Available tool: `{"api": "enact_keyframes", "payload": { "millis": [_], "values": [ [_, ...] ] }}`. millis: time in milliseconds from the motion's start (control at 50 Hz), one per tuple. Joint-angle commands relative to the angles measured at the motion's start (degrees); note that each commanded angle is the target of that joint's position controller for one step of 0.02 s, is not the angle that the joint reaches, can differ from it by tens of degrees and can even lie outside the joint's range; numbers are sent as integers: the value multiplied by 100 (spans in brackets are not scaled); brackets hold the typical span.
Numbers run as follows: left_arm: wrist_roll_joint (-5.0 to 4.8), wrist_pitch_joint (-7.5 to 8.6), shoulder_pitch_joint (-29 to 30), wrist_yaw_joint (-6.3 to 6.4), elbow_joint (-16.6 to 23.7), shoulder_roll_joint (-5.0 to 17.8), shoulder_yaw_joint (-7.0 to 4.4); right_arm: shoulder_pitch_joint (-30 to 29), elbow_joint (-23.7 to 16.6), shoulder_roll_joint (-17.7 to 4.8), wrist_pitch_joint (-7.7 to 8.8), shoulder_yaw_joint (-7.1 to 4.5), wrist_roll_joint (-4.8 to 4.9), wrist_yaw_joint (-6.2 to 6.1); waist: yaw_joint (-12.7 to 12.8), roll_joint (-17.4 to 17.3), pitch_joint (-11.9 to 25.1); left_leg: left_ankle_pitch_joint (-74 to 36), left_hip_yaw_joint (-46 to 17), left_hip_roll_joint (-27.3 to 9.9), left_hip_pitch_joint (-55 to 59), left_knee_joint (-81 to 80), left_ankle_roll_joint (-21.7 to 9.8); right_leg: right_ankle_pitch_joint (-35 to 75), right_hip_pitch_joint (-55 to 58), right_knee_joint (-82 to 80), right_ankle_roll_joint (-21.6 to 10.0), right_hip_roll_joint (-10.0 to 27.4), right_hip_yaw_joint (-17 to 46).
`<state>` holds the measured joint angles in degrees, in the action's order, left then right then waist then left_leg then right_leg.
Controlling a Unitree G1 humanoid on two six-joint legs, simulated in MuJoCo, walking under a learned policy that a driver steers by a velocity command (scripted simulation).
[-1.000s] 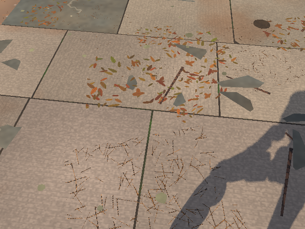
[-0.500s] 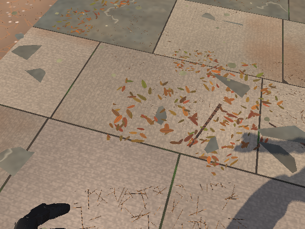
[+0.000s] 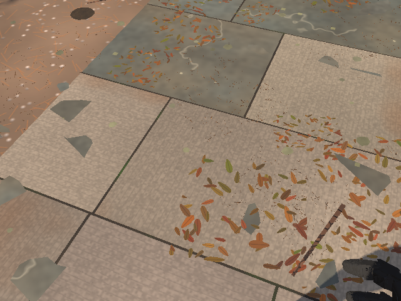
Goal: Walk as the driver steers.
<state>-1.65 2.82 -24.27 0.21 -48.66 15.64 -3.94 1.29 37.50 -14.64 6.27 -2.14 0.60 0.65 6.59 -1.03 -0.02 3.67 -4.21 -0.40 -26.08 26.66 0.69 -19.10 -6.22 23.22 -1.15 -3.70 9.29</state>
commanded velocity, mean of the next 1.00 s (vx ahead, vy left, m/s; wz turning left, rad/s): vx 0.41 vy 0.00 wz -0.42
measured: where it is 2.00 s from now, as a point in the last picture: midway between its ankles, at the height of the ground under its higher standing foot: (296, 276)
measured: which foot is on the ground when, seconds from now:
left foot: up 0.00-0.00, down 0.02-0.50, up 0.52-0.94, down 0.96-1.00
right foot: down 0.00-0.02, up 0.04-0.48, down 0.50-1.00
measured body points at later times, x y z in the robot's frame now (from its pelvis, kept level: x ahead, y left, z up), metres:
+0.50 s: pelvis +0.25 -0.05 -0.02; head +0.28 -0.06 +0.43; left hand +0.55 +0.10 -0.09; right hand +0.17 -0.34 -0.14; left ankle +0.12 +0.13 -0.73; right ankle +0.34 -0.18 -0.74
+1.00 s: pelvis +0.48 -0.13 -0.01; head +0.51 -0.14 +0.44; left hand +0.69 +0.08 -0.13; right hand +0.54 -0.44 -0.10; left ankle +0.64 -0.09 -0.74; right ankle +0.35 -0.18 -0.73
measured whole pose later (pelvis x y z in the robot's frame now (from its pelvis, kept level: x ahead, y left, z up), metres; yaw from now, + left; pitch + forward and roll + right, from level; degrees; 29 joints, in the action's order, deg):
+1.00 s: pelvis +0.48 -0.13 -0.01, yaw -27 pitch +2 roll -1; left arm 0.3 1.6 -15.4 0.5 -43.8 16.4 -3.0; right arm 6.2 42.3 -15.1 5.5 -2.0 -2.0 1.4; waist 2.5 -0.5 -0.9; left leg 1.4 0.0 -0.3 -26.6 27.8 -1.4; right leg -23.2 -7.8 31.9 -3.0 -5.4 4.6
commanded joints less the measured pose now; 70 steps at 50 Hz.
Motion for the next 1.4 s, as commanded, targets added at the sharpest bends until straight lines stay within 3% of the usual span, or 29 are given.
{"api": "enact_keyframes", "payload": {
  "millis": [20,40,60,80,140,300,420,460,500,520,540,560,580,600,660,760,860,960,980,1000,1020,1040,1080,1120,1200,1240,1260,1300,1400],
  "values": [
    [62,74,500,32,551,544,-78,1214,-133,-1012,115,-401,-69,-98,-1134,495,697,280,-421,-627,2657,-179,-427,845,-1399,980,-468,709,838],
    [69,151,141,31,711,109,50,1952,-44,-1509,50,-527,-154,-150,-1230,-812,1488,723,-2026,-1899,4398,-299,-1041,-560,-2829,2838,-113,62,2],
    [-49,196,-56,43,850,337,40,2252,149,-1482,-35,-542,-104,-92,-1159,-1779,1602,1962,-3745,-2570,4540,-806,-1530,-1608,-3933,4084,-34,181,-255],
    [-83,170,194,54,787,777,-82,2011,98,-1058,-32,-430,-69,-79,-1196,-1031,897,2409,-3334,-2294,3976,-966,-1397,-1159,-4236,4657,-6,487,-91],
    [20,41,699,7,888,681,-136,1232,107,-545,-44,-256,-122,-48,-859,-589,-4,1020,-1507,-1619,2491,-1343,-1102,-101,-3915,4465,74,919,-267],
    [42,-63,1486,-195,1318,266,3,1179,422,-934,5,-411,-96,-102,-822,-280,-166,-704,468,-1387,2041,-1789,-1072,1664,-3452,2671,206,1048,-587],
    [33,-69,2355,-371,1742,386,2,1563,673,-1286,-135,-515,70,-118,-1025,-249,-403,-1151,1077,-1610,2694,-1490,-792,1543,-3128,1476,-157,820,-1052],
    [66,-96,2146,-385,1789,575,-96,1568,687,-1469,-211,-566,109,-144,-803,-406,-149,-2956,1317,-1606,2921,-747,-666,934,-2511,1359,-394,469,-1386],
    [49,-144,626,-301,1416,1081,-400,1593,667,-1402,-279,-521,112,-189,26,-274,697,-3787,1657,-1287,2280,1366,-383,1173,-251,938,-771,-44,-1555],
    [13,-208,-148,-163,1280,1626,-566,1801,533,-990,-242,-359,-117,-186,190,716,1259,-1048,1694,-980,669,3329,-100,1465,1514,931,-1181,1014,70],
    [13,-124,176,-191,1447,2066,-541,2197,196,-426,-64,-147,-200,-106,-466,1730,2000,3214,662,178,-1429,4991,155,73,2854,-30,-2260,2223,3475],
    [29,-52,-1,-234,1497,1534,-414,1432,151,-1036,95,-263,53,-40,62,886,2063,2928,-153,-30,-2021,5365,50,-414,2825,-567,-2075,2250,3638],
    [58,16,191,-238,1418,1298,-334,1071,20,-1126,169,-281,181,-16,5,770,1208,2373,-50,-237,-2356,5143,-63,-48,2185,-609,-1842,2082,2826],
    [57,40,545,-224,1438,1103,-264,1098,115,-1045,192,-248,84,-58,-262,278,791,1880,-22,-507,-2057,4681,-97,541,1318,-589,-1645,1852,2122],
    [219,75,1257,-177,1576,761,-133,1363,274,-1025,13,-297,-77,-85,-781,429,397,1336,31,-785,-1000,3917,35,2458,-249,-849,-1514,1486,1101],
    [180,90,1157,-21,1241,874,-141,1026,242,-609,-129,-165,-177,-121,-772,401,259,154,313,-535,-626,2420,291,4772,-794,-748,-1253,1054,-229],
    [152,-26,782,54,914,865,-114,334,134,-584,-56,-120,-92,48,-387,542,318,-1196,294,-210,-138,796,124,3959,-337,-552,-992,1122,-182],
    [135,-89,896,48,750,722,-59,811,250,-865,7,-249,-242,87,-745,453,435,-1579,297,-106,723,-306,-356,3807,122,695,-665,1032,127],
    [246,-51,629,43,804,586,-15,942,214,-1168,29,-291,-323,42,-606,6,870,-3842,-217,-698,1772,23,-627,2993,-313,1362,-403,609,-19],
    [258,-16,-112,44,665,335,77,1117,196,-1128,-30,-256,-377,-1,-466,-763,1620,-4979,-1151,-1652,3224,353,-1514,1046,-1295,2443,-15,226,-135],
    [219,-78,-11,35,594,483,83,1382,309,-601,-140,-147,-251,-7,-757,-1228,2023,-4651,-1877,-2131,3451,92,-1998,-1706,-1690,3308,278,97,-263],
    [138,-183,319,27,694,763,7,1341,362,-477,-213,-63,-138,28,-807,-842,1738,-3166,-2055,-2065,3085,-202,-1907,-2233,-1965,3578,362,250,-126],
    [105,-457,726,84,718,695,-25,737,317,-594,-334,-63,-122,47,-663,-407,846,-572,-1751,-1740,1954,-748,-1483,-1822,-2117,3498,479,522,-278],
    [140,-607,671,139,635,527,-5,144,232,-712,-434,-100,-194,26,-456,-730,408,851,-1239,-1288,890,-1162,-1133,-1270,-1472,2474,497,625,-486],
    [252,-529,268,98,236,324,7,156,362,-608,-530,-87,-123,-49,-334,-688,591,1816,-439,-824,363,-1054,-840,696,-94,828,259,390,-957],
    [374,-503,605,117,404,504,9,368,501,-413,-513,-8,-146,-40,-498,-306,295,2630,-278,-577,220,-837,-365,590,-246,261,-9,828,-445],
    [313,-490,772,142,373,779,-57,461,487,-472,-511,-43,-161,-35,-759,275,13,2351,62,-264,582,-679,-187,-556,-1087,154,-191,857,-321],
    [312,-363,1010,150,353,461,21,341,528,-429,-484,-38,-177,-66,-763,541,-111,1470,187,-192,1309,-194,-151,-985,-1741,-155,-96,809,-318],
    [226,-145,789,151,170,444,35,527,810,-385,-478,-54,-123,-119,-701,350,96,114,226,-198,1452,115,-286,457,-1224,125,75,740,-446]
  ]
}}
Next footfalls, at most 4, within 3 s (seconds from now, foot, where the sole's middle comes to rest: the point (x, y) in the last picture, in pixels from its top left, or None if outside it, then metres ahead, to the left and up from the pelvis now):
0.02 left None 0.15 0.13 -0.77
0.50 right None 0.38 -0.19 -0.77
0.96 left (265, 249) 0.68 -0.11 -0.77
1.24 right None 0.48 -0.29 -0.77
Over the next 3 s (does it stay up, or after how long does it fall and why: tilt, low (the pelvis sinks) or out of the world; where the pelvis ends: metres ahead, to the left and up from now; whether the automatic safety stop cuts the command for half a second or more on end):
stays up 1.13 -0.44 -0.01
